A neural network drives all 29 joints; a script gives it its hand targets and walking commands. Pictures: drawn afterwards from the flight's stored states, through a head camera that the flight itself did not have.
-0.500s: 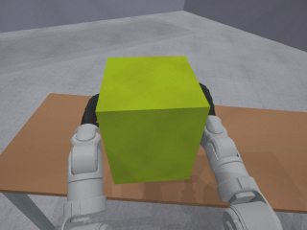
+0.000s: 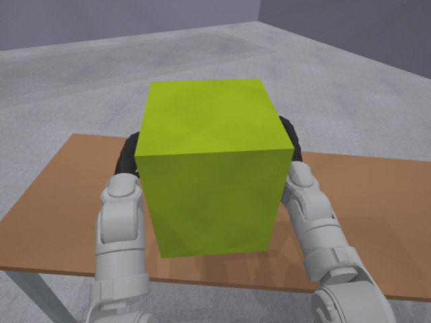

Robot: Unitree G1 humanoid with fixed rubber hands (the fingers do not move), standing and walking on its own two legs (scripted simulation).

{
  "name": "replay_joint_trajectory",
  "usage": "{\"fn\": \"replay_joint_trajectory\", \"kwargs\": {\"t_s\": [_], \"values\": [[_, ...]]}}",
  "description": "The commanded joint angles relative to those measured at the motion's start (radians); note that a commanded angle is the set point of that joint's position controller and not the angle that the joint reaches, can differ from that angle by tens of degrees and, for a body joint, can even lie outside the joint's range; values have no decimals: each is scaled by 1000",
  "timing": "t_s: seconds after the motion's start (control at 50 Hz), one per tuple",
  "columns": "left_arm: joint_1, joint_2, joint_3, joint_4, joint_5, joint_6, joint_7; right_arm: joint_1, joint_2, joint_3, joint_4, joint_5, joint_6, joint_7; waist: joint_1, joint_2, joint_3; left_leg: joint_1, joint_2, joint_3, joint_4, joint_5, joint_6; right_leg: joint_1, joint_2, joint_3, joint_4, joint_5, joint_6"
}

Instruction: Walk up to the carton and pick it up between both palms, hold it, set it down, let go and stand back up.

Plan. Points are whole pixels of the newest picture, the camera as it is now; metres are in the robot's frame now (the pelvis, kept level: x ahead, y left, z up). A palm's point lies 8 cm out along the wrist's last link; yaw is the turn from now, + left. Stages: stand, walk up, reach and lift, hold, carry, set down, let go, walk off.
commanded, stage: hold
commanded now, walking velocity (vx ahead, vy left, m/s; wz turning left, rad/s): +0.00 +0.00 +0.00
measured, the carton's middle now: (210, 168) +0.37 +0.00 +0.15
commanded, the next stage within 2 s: set down in 0.02 s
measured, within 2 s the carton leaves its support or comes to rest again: neither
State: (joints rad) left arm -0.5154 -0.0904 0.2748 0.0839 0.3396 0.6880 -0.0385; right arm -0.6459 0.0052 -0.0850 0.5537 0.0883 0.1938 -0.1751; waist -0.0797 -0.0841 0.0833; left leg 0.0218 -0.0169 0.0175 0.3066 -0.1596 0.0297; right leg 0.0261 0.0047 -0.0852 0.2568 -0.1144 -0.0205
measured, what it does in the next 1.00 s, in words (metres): stands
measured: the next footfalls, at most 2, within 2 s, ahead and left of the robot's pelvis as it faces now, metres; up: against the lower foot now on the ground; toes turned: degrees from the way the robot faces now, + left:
none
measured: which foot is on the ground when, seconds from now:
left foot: down 0.00-1.00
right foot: down 0.00-1.00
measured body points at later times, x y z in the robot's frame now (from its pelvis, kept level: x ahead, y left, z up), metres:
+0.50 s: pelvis +0.01 -0.02 +0.00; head -0.02 +0.01 +0.45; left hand +0.36 +0.14 +0.14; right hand +0.38 -0.16 +0.15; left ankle +0.02 +0.10 -0.75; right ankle +0.03 -0.10 -0.75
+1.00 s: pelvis +0.02 -0.04 +0.00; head +0.02 -0.01 +0.45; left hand +0.37 +0.12 +0.10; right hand +0.40 -0.18 +0.12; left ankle +0.02 +0.10 -0.75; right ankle +0.03 -0.10 -0.75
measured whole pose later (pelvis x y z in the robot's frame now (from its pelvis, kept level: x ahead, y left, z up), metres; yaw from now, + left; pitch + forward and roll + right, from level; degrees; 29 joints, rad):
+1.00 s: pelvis +0.02 -0.04 +0.00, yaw +1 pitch -6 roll +0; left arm -0.39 -0.15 0.25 0.13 0.38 0.39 0.01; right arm -0.55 0.02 -0.12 0.67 -0.02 -0.18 -0.12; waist -0.03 -0.09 0.11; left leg -0.02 0.02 -0.01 0.30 -0.17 -0.02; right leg -0.03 0.04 -0.13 0.28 -0.15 -0.07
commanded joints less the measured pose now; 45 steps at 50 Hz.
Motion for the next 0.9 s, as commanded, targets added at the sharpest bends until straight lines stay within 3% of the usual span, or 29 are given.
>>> {"fn": "replay_joint_trajectory", "kwargs": {"t_s": [0.0,0.02,0.04,0.06,0.08,0.12,0.18,0.22,0.28,0.32,0.34,0.36,0.38,0.42,0.46,0.48,0.5,0.52,0.54,0.56,0.6,0.62,0.7,0.72,0.76,0.8,0.84,0.86,0.88], "values": [[-689,-476,-447,-13,-119,-68,-105,-664,528,327,-179,14,-33,108,-24,79,-331,39,-3,10,-68,89,-36,32,23,-28,-39,22,42],[-642,-554,-531,-138,-134,-85,-92,-634,499,327,-226,39,-69,129,-10,169,-453,141,16,-2,-26,200,-55,-11,49,-79,19,77,29],[-601,-564,-570,-128,-142,-91,-83,-639,501,379,-290,52,-92,127,2,160,-491,190,13,-7,5,336,-53,-8,57,-81,23,139,30],[-580,-533,-544,-170,-129,-88,-83,-605,495,396,-256,61,-84,122,4,130,-457,183,11,-11,10,377,-46,7,62,-76,14,177,43],[-597,-545,-549,-119,-138,-92,-88,-655,491,367,-299,37,-101,116,-25,128,-446,152,-2,-1,21,323,-46,8,56,-75,19,183,51],[-621,-498,-484,-103,-115,-98,-103,-655,485,345,-265,30,-109,120,0,90,-326,74,2,19,-27,147,-21,12,39,-56,3,86,46],[-560,-480,-475,-93,-98,-129,-121,-604,454,335,-269,-4,-159,129,3,85,-326,68,6,28,-30,199,-33,73,40,-55,11,135,42],[-553,-450,-419,-67,-60,-170,-131,-588,470,330,-265,-54,-196,131,44,47,-304,26,-3,40,-59,113,-13,92,28,-55,-5,83,52],[-517,-453,-411,13,-33,-203,-133,-530,421,227,-167,-113,-261,151,4,73,-249,16,17,31,-77,30,-23,46,29,-77,-12,-28,34],[-493,-451,-391,17,-19,-225,-125,-538,435,236,-166,-119,-296,159,49,66,-227,10,10,46,-80,61,-21,44,28,-78,-17,-6,37],[-487,-455,-404,20,-27,-234,-128,-531,435,234,-166,-128,-309,155,30,58,-247,-1,8,47,-70,75,-21,60,27,-73,-16,16,36],[-493,-463,-413,-16,-17,-248,-122,-527,430,241,-155,-129,-318,157,61,64,-258,5,16,45,-76,92,-22,74,23,-71,-14,11,38],[-486,-446,-391,24,-17,-253,-123,-536,430,223,-155,-135,-330,158,54,62,-239,-27,7,47,-75,82,-15,57,22,-64,-27,18,38],[-506,-459,-443,-32,-39,-280,-103,-530,412,225,-149,-140,-367,155,16,71,-305,26,17,32,-57,132,-26,61,20,-70,-5,76,39],[-508,-458,-483,-102,-40,-308,-87,-532,416,263,-185,-138,-397,147,44,67,-383,36,12,32,-41,216,-33,82,20,-79,8,158,40],[-449,-478,-479,-59,-52,-311,-80,-550,392,277,-221,-133,-403,143,54,70,-394,48,13,26,-20,255,-38,100,24,-70,6,205,38],[-469,-445,-479,-54,-48,-301,-84,-515,394,260,-144,-125,-391,142,26,75,-360,42,12,35,-29,244,-32,82,17,-73,3,188,46],[-574,-426,-479,-17,-60,-297,-92,-609,391,224,-168,-147,-384,140,-10,77,-356,-7,4,32,-43,127,-25,64,6,-57,-11,108,44],[-474,-439,-463,-46,-33,-306,-88,-536,407,236,-168,-148,-396,141,42,56,-364,7,8,39,-51,127,-18,85,4,-61,-3,127,46],[-463,-452,-470,-24,-43,-303,-89,-534,408,242,-172,-136,-400,144,36,79,-357,4,5,54,-47,115,-24,90,3,-56,-4,115,41],[-441,-463,-494,-55,-68,-324,-81,-548,410,283,-208,-116,-424,137,37,63,-459,15,-4,40,-6,273,-36,163,3,-54,26,335,48],[-458,-455,-480,-37,-57,-325,-79,-496,422,272,-131,-127,-409,135,7,63,-405,8,1,34,-27,216,-26,133,-2,-50,22,277,53],[-422,-442,-450,-39,-36,-322,-78,-493,410,269,-128,-124,-410,147,45,92,-397,18,3,40,-31,217,-27,137,0,-56,19,275,50],[-383,-444,-459,-58,-28,-323,-76,-473,404,272,-128,-125,-419,143,54,57,-401,2,3,41,-24,235,-20,156,-4,-52,32,329,54],[-414,-463,-462,-71,-53,-339,-68,-478,417,278,-135,-118,-430,142,28,57,-422,1,0,28,-18,237,-25,153,-1,-54,34,339,58],[-416,-445,-460,-83,-43,-344,-60,-477,415,268,-120,-114,-428,146,49,71,-407,-17,3,26,-33,224,-24,137,-14,-34,31,363,64],[-406,-462,-467,-62,-42,-340,-53,-470,412,256,-120,-127,-428,148,24,87,-415,4,3,28,-22,233,-32,149,-13,-47,36,366,59],[-392,-457,-461,-41,-33,-340,-53,-514,395,253,-141,-122,-433,150,53,52,-406,-16,7,31,-30,207,-20,140,-13,-39,33,350,56],[-366,-438,-437,3,-13,-329,-62,-457,410,261,-77,-137,-413,147,42,41,-341,-22,4,34,-49,152,-13,123,-17,-46,19,294,68]]}}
